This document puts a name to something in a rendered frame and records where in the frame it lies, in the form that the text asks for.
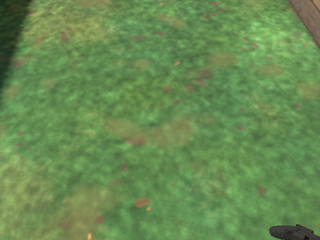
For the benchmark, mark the right robot hand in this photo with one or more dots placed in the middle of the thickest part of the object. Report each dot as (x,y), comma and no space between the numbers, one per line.
(289,232)

